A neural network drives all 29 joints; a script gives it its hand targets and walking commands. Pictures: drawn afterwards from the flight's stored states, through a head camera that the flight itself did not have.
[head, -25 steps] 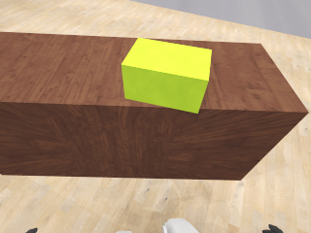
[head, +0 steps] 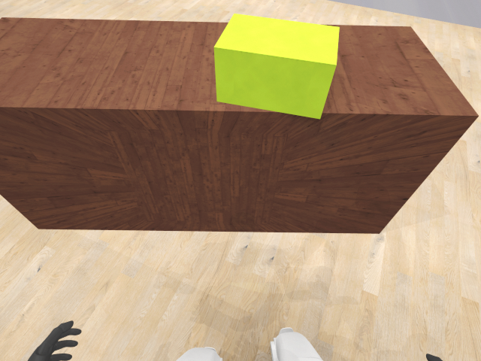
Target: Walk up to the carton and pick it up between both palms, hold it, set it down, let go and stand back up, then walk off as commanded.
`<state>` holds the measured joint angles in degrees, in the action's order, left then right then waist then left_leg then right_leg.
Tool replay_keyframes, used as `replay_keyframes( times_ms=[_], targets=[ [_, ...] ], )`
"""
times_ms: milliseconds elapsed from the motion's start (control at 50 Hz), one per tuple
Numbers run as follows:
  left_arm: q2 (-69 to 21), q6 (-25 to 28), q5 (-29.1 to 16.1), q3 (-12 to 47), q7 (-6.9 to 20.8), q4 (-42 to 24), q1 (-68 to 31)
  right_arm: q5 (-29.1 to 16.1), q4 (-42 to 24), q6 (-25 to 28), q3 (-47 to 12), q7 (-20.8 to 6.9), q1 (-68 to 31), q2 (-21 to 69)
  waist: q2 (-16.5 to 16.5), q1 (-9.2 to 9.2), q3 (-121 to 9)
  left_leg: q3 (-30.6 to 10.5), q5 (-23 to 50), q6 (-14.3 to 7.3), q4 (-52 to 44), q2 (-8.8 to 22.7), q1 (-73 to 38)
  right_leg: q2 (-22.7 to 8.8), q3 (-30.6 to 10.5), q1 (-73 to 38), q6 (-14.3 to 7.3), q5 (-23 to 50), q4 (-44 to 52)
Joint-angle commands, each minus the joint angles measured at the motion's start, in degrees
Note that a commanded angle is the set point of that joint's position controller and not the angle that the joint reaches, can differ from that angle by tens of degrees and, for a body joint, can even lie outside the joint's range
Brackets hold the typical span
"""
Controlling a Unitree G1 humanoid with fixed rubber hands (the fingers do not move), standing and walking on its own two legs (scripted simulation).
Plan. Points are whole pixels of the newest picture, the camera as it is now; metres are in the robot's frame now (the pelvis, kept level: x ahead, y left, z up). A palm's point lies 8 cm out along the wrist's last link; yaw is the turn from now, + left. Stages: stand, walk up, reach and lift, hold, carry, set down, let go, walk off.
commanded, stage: walk off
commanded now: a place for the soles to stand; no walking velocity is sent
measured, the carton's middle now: (276, 65) +0.82 -0.05 +0.04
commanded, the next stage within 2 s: none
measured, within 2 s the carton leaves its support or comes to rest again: neither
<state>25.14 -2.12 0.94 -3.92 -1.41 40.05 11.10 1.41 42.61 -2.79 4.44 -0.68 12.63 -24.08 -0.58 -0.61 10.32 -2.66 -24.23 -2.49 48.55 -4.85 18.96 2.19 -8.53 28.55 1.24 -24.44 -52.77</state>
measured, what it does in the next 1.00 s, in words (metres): walks backwards: right foot, then left foot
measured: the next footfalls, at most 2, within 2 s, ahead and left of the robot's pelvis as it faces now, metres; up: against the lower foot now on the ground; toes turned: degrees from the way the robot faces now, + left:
right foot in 0.32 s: -0.09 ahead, -0.11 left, +0.00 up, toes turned +0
left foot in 0.62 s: -0.22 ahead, +0.12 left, +0.00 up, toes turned -5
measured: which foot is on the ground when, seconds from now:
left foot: down 0.00-0.32, up 0.34-0.60, down 0.62-1.00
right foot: up 0.00-0.30, down 0.32-0.64, up 0.66-0.86, down 0.88-1.00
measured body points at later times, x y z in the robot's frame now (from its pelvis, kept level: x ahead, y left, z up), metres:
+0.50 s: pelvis -0.17 +0.01 +0.00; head -0.15 +0.01 +0.45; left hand -0.07 +0.33 -0.10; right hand -0.09 -0.34 -0.09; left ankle -0.13 +0.13 -0.63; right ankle -0.13 -0.11 -0.70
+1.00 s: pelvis -0.29 +0.01 +0.00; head -0.30 +0.02 +0.45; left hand -0.21 +0.34 -0.11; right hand -0.23 -0.34 -0.08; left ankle -0.21 +0.13 -0.69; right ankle -0.26 -0.11 -0.70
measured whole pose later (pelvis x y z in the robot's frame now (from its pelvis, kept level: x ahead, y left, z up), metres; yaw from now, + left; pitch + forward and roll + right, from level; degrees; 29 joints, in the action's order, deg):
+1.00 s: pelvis -0.29 +0.01 +0.00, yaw -3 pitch -7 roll -2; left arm 24.3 -0.4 2.3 -4.4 1.2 49.4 15.1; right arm 1.0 49.3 0.4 4.4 1.1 14.1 -24.6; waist 0.5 -0.7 6.4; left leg -7.8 -29.0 -1.7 52.1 -2.5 23.3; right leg 3.8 -1.3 17.3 -1.2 -21.9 -45.7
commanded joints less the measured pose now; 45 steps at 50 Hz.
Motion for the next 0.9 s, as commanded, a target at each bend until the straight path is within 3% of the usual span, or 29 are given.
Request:
replay_keyframes(
  times_ms=[0,40,100,140,180,200,260,280,300,320,340,360,380,440,500,580,600,620,640,660,680,720,760,780,800,820,840,860,880],
  targets=[
    [11.0,0.9,-0.7,-3.6,-1.8,-3.5,-0.9,0.9,-5.5,2.1,3.7,1.2,-2.7,-15.8,5.1,1.49,-7.0,-28.0,23.9,-13.0,-24.6,23.2,4.5,8.3,-3.8,2.0,-2.9,-11.9,-24.9],
    [11.6,0.6,-1.1,-3.5,-1.2,-2.9,3.1,0.7,-5.5,2.2,3.5,2.2,-5.6,-15.1,8.6,0.25,-4.5,-24.1,14.0,-10.3,-25.2,21.2,2.7,7.5,-5.3,4.3,-2.3,-5.5,-29.0],
    [12.7,0.4,0.2,-4.2,-0.1,-0.9,7.1,-0.4,-5.6,1.4,3.3,2.3,-5.1,-14.9,9.1,0.72,-7.4,-24.0,6.6,-11.8,-25.0,20.1,-2.9,7.2,-3.7,3.4,-0.3,-4.4,-29.4],
    [12.5,-0.1,0.1,-3.9,0.5,-1.1,4.5,-0.4,-4.7,1.1,3.6,2.6,-3.3,-14.2,7.2,2.39,-5.8,-25.0,2.4,-12.3,-26.1,20.2,-5.5,6.6,-2.6,4.1,0.2,-4.5,-22.7],
    [11.6,-0.1,0.4,-4.0,0.5,-0.7,3.8,0.1,-3.9,1.4,3.6,2.6,-3.1,-13.3,11.4,2.1,-4.9,-25.7,3.4,-10.9,-25.2,20.0,-8.9,5.3,-2.3,5.8,-0.9,-8.9,-14.6],
    [11.5,-0.5,0.5,-3.7,0.3,-0.7,2.6,-0.2,-3.4,1.0,4.3,2.8,-1.1,-14.5,6.3,3.12,-6.1,-24.5,3.4,-11.2,-25.0,20.0,-8.4,5.6,-1.0,2.6,-1.2,-10.9,-12.9],
    [11.1,-0.7,0.5,-4.2,2.0,2.8,10.0,0.2,-5.1,0.0,4.2,2.1,-3.2,-14.5,16.0,1.65,-6.9,-20.1,-8.3,-8.2,-29.8,18.8,-1.8,2.3,6.0,-9.1,-2.7,-12.2,7.4],
    [9.9,-0.9,0.5,-3.8,2.2,4.4,13.2,0.1,-4.8,-0.1,4.6,2.1,-5.3,-14.5,14.5,-0.32,-8.1,-18.0,-7.7,-7.1,-28.4,18.4,2.7,1.7,8.3,-16.2,-3.7,-7.6,14.3],
    [9.5,-0.7,0.6,-4.3,2.3,4.8,12.4,0.4,-3.3,-0.5,4.4,1.9,-2.6,-14.3,14.2,0.1,-8.1,-16.4,-11.2,-4.5,-27.8,15.2,10.6,1.6,6.1,-22.6,-4.0,-6.2,18.8],
    [10.9,-0.6,0.7,-4.9,2.5,4.5,12.2,0.4,-4.2,-0.4,4.2,2.2,-5.5,-12.0,4.5,-2.21,-6.1,-11.5,-11.8,-2.1,-15.2,8.9,14.2,-2.9,-5.5,-19.7,-7.5,-10.8,26.6],
    [15.0,-0.1,1.9,-6.2,1.7,3.4,8.1,-1.0,-4.4,-0.2,3.4,2.5,-9.1,-9.8,-16.2,-5.24,-1.1,-5.7,-11.5,1.2,7.3,-6.3,20.0,-20.2,-33.1,-5.9,-14.3,-11.5,38.5],
    [16.3,0.9,2.2,-5.8,1.1,0.3,2.7,-1.0,-2.9,0.3,4.2,3.3,-7.2,-12.8,-6.0,-3.13,0.0,-12.7,-11.7,1.8,19.4,-5.1,14.8,-24.6,-33.5,-0.9,-16.0,1.9,37.3],
    [13.9,1.4,1.6,-4.6,0.8,-0.2,-1.4,-1.2,-2.0,1.0,4.4,3.1,-3.4,-13.0,-0.1,0.2,-3.2,-13.7,-8.2,2.0,25.2,-4.8,12.3,-19.9,-26.8,-0.9,-14.6,3.9,34.3],
    [12.2,1.4,1.1,-3.4,0.0,-3.9,-9.5,-0.3,-1.2,1.9,4.6,3.1,4.6,-14.2,-7.9,3.21,-6.1,-10.1,-6.7,1.8,34.8,-1.9,9.2,-18.2,-17.8,-3.1,-18.9,15.4,26.8],
    [11.9,1.2,1.5,-3.5,0.7,-3.8,-0.3,-1.4,-2.5,2.1,3.3,2.9,2.7,-13.2,-7.8,-1.47,-7.7,-4.1,-11.9,1.6,20.3,-0.1,10.7,-16.2,-15.0,-13.7,-16.6,18.8,25.1],
    [10.9,0.0,0.7,-3.1,1.5,-2.8,-1.5,-0.4,1.3,3.1,2.5,2.5,8.6,-11.2,-10.4,1.01,-9.5,1.0,-3.3,-1.2,-13.8,1.5,-6.9,-11.3,-10.5,-4.2,-10.5,5.7,22.4],
    [9.4,-0.5,-0.1,-2.4,1.6,-1.5,-0.5,0.1,2.6,4.2,3.2,2.7,10.0,-13.4,-4.9,1.78,-10.9,-3.7,-4.6,-2.1,-21.5,2.2,-12.8,-7.4,-7.5,0.9,-6.3,-0.1,16.8],
    [8.4,-0.1,-0.6,-2.9,1.4,-2.9,-4.4,1.1,1.6,4.3,4.0,2.5,8.0,-19.7,15.4,4.05,-6.9,-34.7,-7.4,-11.8,-30.3,21.9,-4.9,4.4,2.1,10.3,-1.4,-8.7,0.1],
    [12.1,-0.4,0.3,-4.3,0.6,-1.5,-6.6,0.1,-0.7,4.4,4.8,2.5,5.0,-21.8,9.4,4.31,-6.0,-40.6,-2.1,-15.1,-30.2,26.4,5.4,2.8,-1.7,4.0,-1.5,-10.8,-13.5],
    [11.9,0.1,0.3,-4.1,0.7,-0.7,-3.0,0.3,-1.9,5.0,3.7,2.7,0.2,-17.7,4.8,1.11,-4.0,-36.2,1.0,-15.9,-28.1,24.6,8.6,3.5,-2.4,2.2,-2.1,-7.3,-18.4],
    [11.7,0.3,-0.3,-4.2,0.9,1.2,-0.6,0.5,-1.6,5.0,2.7,2.9,-3.0,-16.9,6.1,-0.58,-4.5,-29.7,0.5,-13.6,-27.3,21.7,7.3,4.5,-2.5,1.0,-2.0,-5.5,-19.1],
    [12.4,0.4,0.2,-4.7,1.7,0.4,0.8,0.8,-1.4,5.1,3.3,3.3,-1.9,-15.4,5.4,1.15,-5.5,-29.6,-4.2,-12.6,-26.0,21.3,1.5,3.4,-3.1,4.2,-1.1,-2.6,-21.3],
    [12.8,0.8,0.5,-4.6,2.3,0.3,0.5,0.6,-0.8,4.8,3.9,2.8,-1.1,-15.5,11.5,2.18,-6.3,-26.8,-1.9,-12.0,-23.2,20.7,-4.4,1.9,-3.0,5.7,-0.6,-3.5,-17.0],
    [11.5,1.2,0.1,-4.0,2.6,0.1,0.0,1.0,-1.9,4.7,3.2,2.3,-1.2,-14.4,9.6,2.67,-6.1,-24.6,-8.8,-11.2,-24.2,18.4,-0.6,1.7,-1.2,1.1,-1.2,-5.2,-12.2],
    [11.1,1.2,0.3,-3.9,3.0,1.2,1.3,1.5,-0.3,4.2,3.6,2.0,-1.5,-15.9,13.3,1.95,-5.0,-22.3,-13.5,-10.3,-25.1,17.6,-0.2,1.1,1.8,-0.2,-1.2,-7.7,-3.7],
    [12.7,0.9,0.1,-4.3,3.6,2.7,4.8,1.1,-1.0,3.7,4.3,1.8,-1.0,-17.8,12.7,1.97,-6.2,-24.1,-19.4,-9.8,-27.8,18.4,3.8,0.7,5.3,-8.6,-1.6,-8.8,1.7],
    [10.3,1.3,0.1,-4.3,3.4,4.1,7.3,1.4,-1.2,3.3,3.4,1.6,-3.7,-15.3,14.1,-0.33,-5.4,-19.8,-18.5,-8.8,-27.9,17.4,7.5,0.8,7.6,-14.4,-2.2,-10.0,11.8],
    [8.7,1.6,0.1,-4.5,3.6,6.2,9.3,1.4,-0.1,2.9,3.2,1.6,-3.2,-14.6,10.9,-1.93,-5.6,-14.5,-18.6,-6.2,-21.4,14.0,14.0,1.7,6.4,-22.2,-3.1,-6.3,18.8],
    [11.6,1.7,0.6,-5.1,2.8,5.6,9.0,1.0,0.2,2.8,3.1,2.6,-0.4,-13.3,-1.0,-2.09,-3.6,-10.7,-14.9,-3.0,-11.7,11.4,14.1,1.2,2.6,-23.0,-3.8,-7.1,25.8]
  ],
)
